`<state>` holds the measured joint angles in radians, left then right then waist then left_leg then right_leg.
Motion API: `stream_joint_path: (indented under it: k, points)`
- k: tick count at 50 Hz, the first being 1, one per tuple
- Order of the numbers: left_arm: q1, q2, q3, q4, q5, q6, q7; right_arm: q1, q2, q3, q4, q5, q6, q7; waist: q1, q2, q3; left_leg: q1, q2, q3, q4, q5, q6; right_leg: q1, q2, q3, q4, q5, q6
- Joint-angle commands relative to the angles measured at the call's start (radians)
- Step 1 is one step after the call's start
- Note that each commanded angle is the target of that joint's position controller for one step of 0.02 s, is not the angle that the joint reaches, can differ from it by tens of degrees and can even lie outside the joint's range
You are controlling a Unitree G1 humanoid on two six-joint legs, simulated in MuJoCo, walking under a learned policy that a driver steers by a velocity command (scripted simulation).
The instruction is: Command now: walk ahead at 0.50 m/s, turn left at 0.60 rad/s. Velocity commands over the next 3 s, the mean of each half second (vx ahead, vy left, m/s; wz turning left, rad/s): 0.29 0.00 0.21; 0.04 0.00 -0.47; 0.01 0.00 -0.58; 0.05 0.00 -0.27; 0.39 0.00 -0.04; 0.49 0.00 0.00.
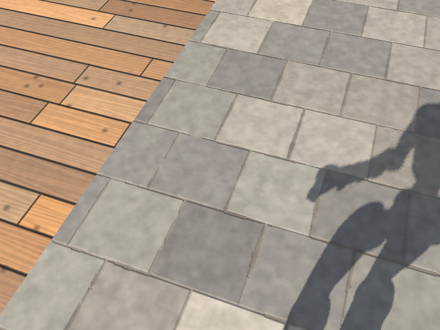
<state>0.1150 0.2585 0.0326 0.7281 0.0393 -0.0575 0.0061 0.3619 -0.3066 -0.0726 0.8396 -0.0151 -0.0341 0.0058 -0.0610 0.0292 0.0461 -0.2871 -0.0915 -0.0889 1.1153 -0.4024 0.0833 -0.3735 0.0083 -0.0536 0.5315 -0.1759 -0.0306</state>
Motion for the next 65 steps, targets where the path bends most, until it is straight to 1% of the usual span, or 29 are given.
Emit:
stream_joint_path:
  k: [1, 5, 8, 11, 15, 17, 18, 19, 20, 21, 23, 24, 28, 31, 37, 38, 39, 40, 41, 42, 44, 45, 47, 55, 60, 62, 63, 64, 65]
  points:
    - [0.116, 0.087, 0.026, -0.006, -0.008, -0.014, 0.006, 0.008, -0.066, -0.010, -0.069, -0.020, 0.011, 0.024, 0.054, -0.130, -0.039, -0.272, 0.124, -0.002, 0.062, 0.078, -0.020, 0.243, -0.277, 0.304, -0.325, -0.023, -0.109]
    - [0.167, 0.106, 0.036, 0.029, -0.023, -0.048, -0.008, -0.074, -0.040, -0.001, -0.111, -0.021, 0.035, 0.048, 0.049, -0.129, -0.031, -0.343, 0.148, 0.018, 0.030, 0.151, -0.035, 0.250, -0.284, 0.158, -0.370, 0.165, -0.130]
    - [0.175, 0.109, 0.037, 0.045, -0.025, -0.046, -0.006, -0.162, -0.021, 0.009, -0.148, -0.020, 0.034, 0.052, 0.048, -0.118, -0.001, -0.373, 0.146, 0.061, -0.103, 0.227, -0.062, 0.259, -0.267, 0.014, -0.334, 0.506, -0.131]
    - [0.193, 0.108, 0.030, 0.068, -0.026, -0.042, -0.013, -0.232, 0.033, 0.036, -0.161, -0.016, 0.020, 0.057, 0.067, -0.141, -0.021, -0.197, 0.102, 0.114, -0.370, 0.341, -0.058, 0.199, -0.202, -0.083, -0.295, 0.630, -0.107]
    - [0.242, 0.142, 0.034, 0.117, -0.039, -0.025, -0.017, -0.227, 0.005, 0.038, -0.135, -0.030, 0.009, 0.036, 0.067, -0.161, -0.051, -0.082, 0.075, 0.131, -0.550, 0.336, -0.030, 0.299, -0.219, -0.014, -0.202, 0.691, -0.090]
    - [0.248, 0.141, 0.033, 0.133, -0.047, -0.013, -0.013, -0.104, -0.023, 0.032, -0.080, -0.051, -0.017, 0.020, 0.007, -0.094, -0.104, 0.105, 0.074, 0.125, -0.731, 0.483, -0.004, 0.299, -0.173, -0.011, -0.019, 0.635, -0.054]
    - [0.287, 0.104, 0.021, 0.117, -0.048, -0.015, -0.011, -0.030, -0.084, 0.023, -0.062, -0.068, -0.033, 0.010, -0.002, -0.002, -0.201, 0.313, 0.231, 0.017, -0.683, 0.874, 0.014, 0.187, -0.132, -0.025, 0.121, 0.358, -0.020]
    - [0.409, -0.009, -0.010, 0.102, -0.071, -0.005, -0.008, 0.002, -0.136, 0.012, -0.072, -0.061, -0.028, -0.004, 0.030, 0.206, -0.383, 0.587, 0.542, -0.242, -0.581, 1.352, 0.168, -0.013, -0.026, -0.032, 0.385, -0.379, 0.010]
    - [0.391, 0.055, 0.007, 0.134, -0.075, 0.030, 0.011, -0.003, -0.120, 0.007, -0.075, 0.005, -0.016, -0.014, -0.007, 0.157, -0.454, 0.524, 0.539, -0.244, -0.590, 1.347, 0.230, -0.016, 0.009, 0.074, 0.511, -0.524, 0.005]
    - [0.333, 0.094, 0.023, 0.122, -0.061, 0.043, 0.012, -0.047, -0.102, 0.011, -0.077, 0.016, -0.007, -0.020, 0.008, 0.113, -0.349, 0.431, 0.490, -0.172, -0.646, 1.194, 0.212, -0.068, -0.005, 0.094, 0.581, -0.499, 0.003]
    - [0.259, 0.086, 0.032, 0.115, -0.033, 0.056, 0.008, -0.154, -0.040, 0.031, -0.088, 0.009, 0.001, -0.038, 0.054, 0.083, -0.158, 0.237, 0.414, -0.071, -0.749, 0.966, 0.147, -0.108, -0.041, 0.087, 0.572, -0.367, 0.016]
    - [0.278, 0.076, 0.035, 0.122, -0.022, 0.069, 0.003, -0.184, -0.026, 0.034, -0.090, 0.011, 0.003, -0.047, 0.082, 0.094, -0.128, 0.153, 0.389, -0.020, -0.784, 0.888, 0.128, -0.063, -0.049, 0.077, 0.560, -0.321, 0.031]
    - [0.288, 0.044, 0.042, 0.115, -0.020, 0.108, -0.003, -0.221, -0.027, 0.027, -0.094, -0.006, 0.001, -0.049, 0.111, 0.083, -0.134, 0.032, 0.374, 0.070, -0.832, 0.630, 0.143, -0.008, -0.038, 0.039, 0.544, -0.264, 0.054]
    - [0.213, 0.036, 0.039, 0.076, -0.015, 0.129, -0.015, -0.222, -0.032, 0.020, -0.087, -0.014, 0.013, -0.048, 0.090, 0.123, -0.102, -0.011, 0.372, 0.094, -0.865, 0.325, 0.133, -0.002, -0.054, 0.018, 0.405, -0.219, 0.042]
    - [0.189, 0.057, 0.041, 0.023, -0.022, 0.126, -0.038, -0.214, -0.097, -0.009, -0.079, -0.011, 0.041, -0.040, 0.091, 0.090, -0.117, -0.027, 0.420, 0.111, -0.790, 0.179, 0.087, 0.137, -0.032, -0.035, 0.149, -0.200, -0.016]
    - [0.222, 0.063, 0.044, 0.031, -0.020, 0.119, -0.038, -0.214, -0.099, -0.013, -0.077, -0.008, 0.047, -0.040, 0.107, 0.057, -0.112, -0.068, 0.400, 0.145, -0.731, 0.147, 0.043, 0.208, -0.015, -0.032, 0.044, -0.156, -0.036]
    - [0.243, 0.093, 0.051, 0.036, -0.013, 0.108, -0.035, -0.177, -0.078, -0.014, -0.063, -0.012, 0.058, -0.036, 0.109, -0.061, -0.073, -0.125, 0.348, 0.206, -0.594, 0.058, -0.027, 0.234, -0.056, 0.080, -0.119, -0.124, -0.057]
    - [0.219, 0.193, 0.066, 0.004, -0.007, 0.098, -0.022, -0.119, 0.005, 0.001, -0.078, -0.017, 0.071, -0.028, 0.070, -0.347, -0.042, -0.304, 0.202, 0.306, -0.299, -0.183, -0.118, 0.252, -0.325, 0.463, -0.271, -0.037, -0.113]
    - [0.243, 0.289, 0.095, -0.004, -0.008, 0.101, -0.008, -0.239, -0.023, 0.001, -0.133, -0.017, 0.085, -0.039, 0.127, -0.329, 0.031, -0.366, 0.092, 0.158, -0.176, -0.227, -0.126, 0.097, -0.409, 0.597, -0.331, 0.065, -0.231]
    - [0.222, 0.243, 0.088, 0.006, -0.008, 0.102, 0.002, -0.264, -0.033, 0.000, -0.135, -0.009, 0.090, -0.039, 0.098, -0.208, 0.048, -0.340, 0.123, 0.085, -0.098, -0.126, -0.123, 0.074, -0.342, 0.502, -0.320, 0.024, -0.225]
    - [0.089, 0.185, 0.072, -0.026, -0.019, 0.103, 0.001, -0.205, -0.048, -0.009, -0.097, -0.002, 0.075, -0.029, 0.034, -0.159, 0.021, -0.314, 0.116, 0.067, -0.080, 0.038, -0.109, 0.095, -0.213, 0.362, -0.290, 0.010, -0.167]
    - [0.069, 0.169, 0.069, -0.040, -0.027, 0.099, 0.001, -0.172, -0.060, -0.015, -0.079, -0.017, 0.071, -0.024, 0.033, -0.161, -0.015, -0.309, 0.108, 0.075, -0.050, 0.069, -0.109, 0.137, -0.187, 0.330, -0.266, 0.100, -0.168]
    - [0.099, 0.149, 0.065, -0.042, -0.036, 0.090, -0.006, -0.159, -0.052, -0.016, -0.075, -0.017, 0.070, -0.018, 0.043, -0.118, -0.079, -0.300, 0.101, 0.067, -0.026, 0.071, -0.119, 0.212, -0.181, 0.322, -0.230, 0.235, -0.177]
    - [0.184, 0.188, 0.083, -0.040, -0.025, 0.093, -0.002, -0.228, -0.038, 0.000, -0.129, 0.000, 0.072, -0.032, 0.108, -0.153, -0.083, -0.271, 0.081, 0.042, -0.270, -0.003, -0.129, 0.294, -0.190, 0.449, -0.187, 0.225, -0.221]
    - [0.127, 0.205, 0.091, -0.058, -0.021, 0.101, -0.016, -0.188, -0.049, 0.006, -0.149, 0.015, 0.056, -0.039, 0.086, -0.163, -0.105, -0.100, 0.037, 0.042, -0.429, -0.023, -0.097, 0.218, -0.165, 0.532, -0.150, 0.319, -0.194]
    - [0.075, 0.201, 0.092, -0.065, -0.029, 0.104, -0.019, -0.126, -0.043, 0.009, -0.141, 0.017, 0.046, -0.046, 0.043, -0.155, -0.108, 0.032, 0.024, 0.047, -0.607, 0.056, -0.080, 0.162, -0.125, 0.543, -0.122, 0.290, -0.145]
    - [0.047, 0.188, 0.088, -0.072, -0.039, 0.104, -0.017, -0.083, -0.052, 0.007, -0.133, 0.011, 0.038, -0.053, 0.014, -0.132, -0.106, 0.142, 0.050, 0.032, -0.760, 0.152, -0.070, 0.091, -0.083, 0.525, -0.088, 0.193, -0.095]
    - [0.071, 0.132, 0.073, -0.083, -0.045, 0.099, -0.015, -0.078, -0.131, -0.008, -0.140, -0.006, 0.033, -0.064, 0.034, 0.014, -0.107, 0.229, 0.236, -0.141, -0.882, 0.096, -0.027, -0.022, 0.004, 0.429, 0.039, -0.038, -0.030]
    - [0.142, 0.082, 0.063, -0.088, -0.043, 0.095, -0.008, -0.170, -0.221, -0.021, -0.180, -0.006, 0.039, -0.063, 0.083, 0.214, -0.090, 0.256, 0.470, -0.405, -0.933, 0.186, 0.069, -0.193, 0.189, 0.200, 0.236, -0.368, 0.015]
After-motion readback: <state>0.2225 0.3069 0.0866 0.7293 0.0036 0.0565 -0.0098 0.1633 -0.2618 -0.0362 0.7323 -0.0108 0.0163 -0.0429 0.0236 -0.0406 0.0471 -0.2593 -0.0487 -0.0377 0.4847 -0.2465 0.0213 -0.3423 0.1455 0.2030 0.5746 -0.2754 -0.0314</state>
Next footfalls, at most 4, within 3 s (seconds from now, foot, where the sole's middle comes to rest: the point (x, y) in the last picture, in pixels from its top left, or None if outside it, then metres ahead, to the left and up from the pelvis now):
0.36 left None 0.30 0.13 -0.77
0.78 right None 0.22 -0.08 -0.77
1.28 left None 0.27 0.11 -0.77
1.72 right None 0.13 -0.06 -0.77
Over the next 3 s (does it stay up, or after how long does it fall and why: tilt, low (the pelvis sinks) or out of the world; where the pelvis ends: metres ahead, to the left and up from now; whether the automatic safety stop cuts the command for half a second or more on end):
stays up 0.51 -0.25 0.02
